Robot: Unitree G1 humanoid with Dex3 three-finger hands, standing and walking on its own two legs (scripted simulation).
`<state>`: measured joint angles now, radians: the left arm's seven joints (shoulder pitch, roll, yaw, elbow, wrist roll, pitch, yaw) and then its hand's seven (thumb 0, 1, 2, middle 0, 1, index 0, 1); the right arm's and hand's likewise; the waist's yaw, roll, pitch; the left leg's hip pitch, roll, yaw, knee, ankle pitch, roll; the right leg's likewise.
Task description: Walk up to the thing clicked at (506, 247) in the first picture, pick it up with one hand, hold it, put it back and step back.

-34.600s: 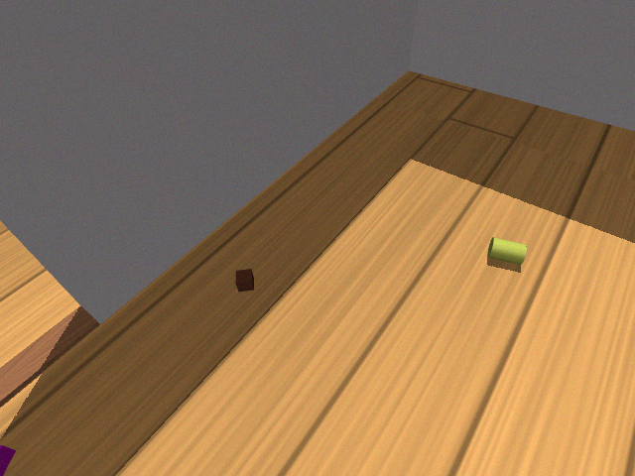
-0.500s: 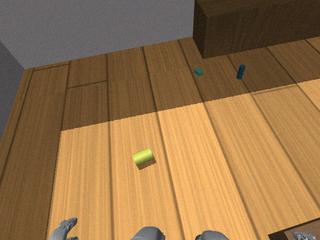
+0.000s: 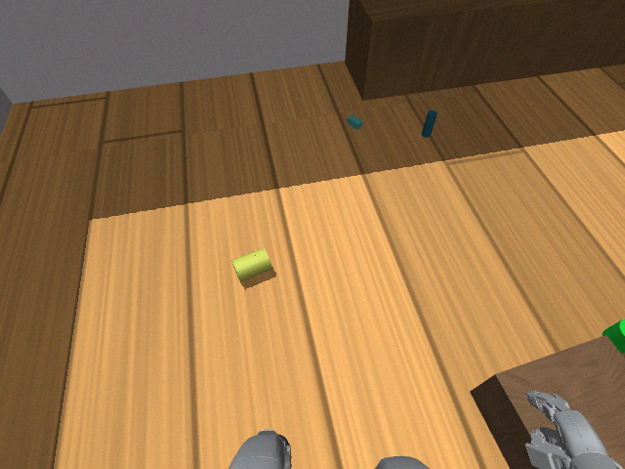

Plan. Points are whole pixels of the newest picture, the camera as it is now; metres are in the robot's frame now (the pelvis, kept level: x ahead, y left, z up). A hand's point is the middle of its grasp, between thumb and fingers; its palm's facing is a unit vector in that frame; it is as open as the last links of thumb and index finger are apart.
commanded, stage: step back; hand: left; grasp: from above
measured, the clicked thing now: (252, 264) +0.79 +0.26 -0.71
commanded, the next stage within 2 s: stand in 1.90 s
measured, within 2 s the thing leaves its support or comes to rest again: neither
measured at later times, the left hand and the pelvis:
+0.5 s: hand out of the picture -0.06 +0.25 -0.14, palm faces +0.10 -0.91 -0.39, open 7.4 cm; pelvis -0.18 -0.03 +0.00, yaw +6 degrees
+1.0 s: hand out of the picture -0.27 +0.22 -0.13, palm faces +0.07 -0.91 -0.42, open 7.4 cm; pelvis -0.29 -0.05 +0.01, yaw +3 degrees
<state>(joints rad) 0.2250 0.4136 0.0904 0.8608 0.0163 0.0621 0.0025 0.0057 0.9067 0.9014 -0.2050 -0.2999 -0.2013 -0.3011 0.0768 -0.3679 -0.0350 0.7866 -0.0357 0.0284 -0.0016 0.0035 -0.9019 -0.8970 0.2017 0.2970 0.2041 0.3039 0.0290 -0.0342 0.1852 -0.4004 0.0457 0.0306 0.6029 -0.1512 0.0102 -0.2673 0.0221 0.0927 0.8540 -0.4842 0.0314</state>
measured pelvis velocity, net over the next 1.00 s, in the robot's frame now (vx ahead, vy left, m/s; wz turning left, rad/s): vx -0.29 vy -0.05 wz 0.06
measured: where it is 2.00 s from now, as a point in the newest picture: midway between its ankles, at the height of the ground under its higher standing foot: outside the picture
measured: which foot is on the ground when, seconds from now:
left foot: down 0.00-0.08, up 0.10-0.42, down 0.44-0.82, up 0.84-1.00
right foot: up 0.00-0.02, down 0.04-0.46, up 0.48-0.76, down 0.78-1.00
